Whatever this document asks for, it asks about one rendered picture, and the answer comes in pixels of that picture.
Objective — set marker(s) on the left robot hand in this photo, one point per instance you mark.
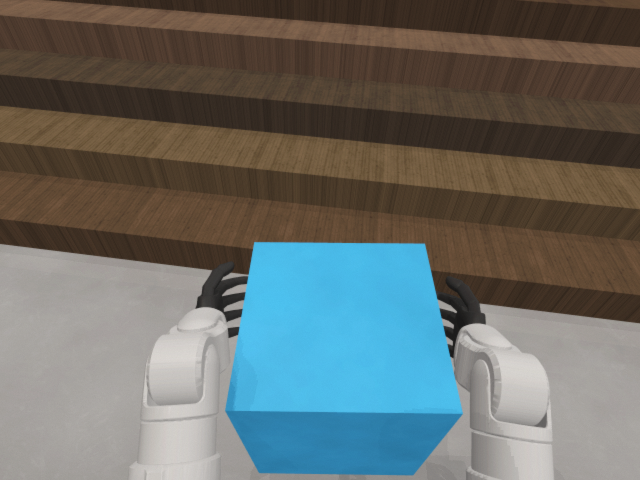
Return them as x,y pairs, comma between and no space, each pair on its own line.
214,288

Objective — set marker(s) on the robot right forearm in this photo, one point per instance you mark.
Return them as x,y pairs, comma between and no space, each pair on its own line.
510,409

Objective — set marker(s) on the robot left forearm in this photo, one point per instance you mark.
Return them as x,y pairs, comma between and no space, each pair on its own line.
180,400

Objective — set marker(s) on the right robot hand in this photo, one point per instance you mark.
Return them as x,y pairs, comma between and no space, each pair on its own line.
467,307

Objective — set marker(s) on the carton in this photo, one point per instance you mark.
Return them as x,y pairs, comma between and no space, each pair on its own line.
342,364

